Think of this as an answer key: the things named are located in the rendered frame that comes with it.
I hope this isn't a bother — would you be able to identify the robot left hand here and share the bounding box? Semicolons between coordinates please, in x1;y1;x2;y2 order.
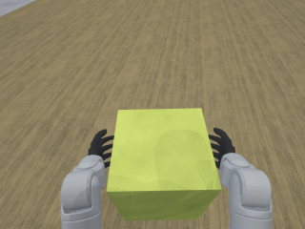
88;129;114;169

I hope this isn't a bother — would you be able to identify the right robot forearm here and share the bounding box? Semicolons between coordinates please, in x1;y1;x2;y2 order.
219;153;273;229

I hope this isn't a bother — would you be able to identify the robot right hand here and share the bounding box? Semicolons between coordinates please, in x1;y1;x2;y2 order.
208;127;235;169

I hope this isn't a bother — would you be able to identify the left robot forearm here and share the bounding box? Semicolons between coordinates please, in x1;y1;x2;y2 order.
60;155;107;229

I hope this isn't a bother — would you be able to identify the carton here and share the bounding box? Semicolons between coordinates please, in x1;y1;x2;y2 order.
106;108;222;221

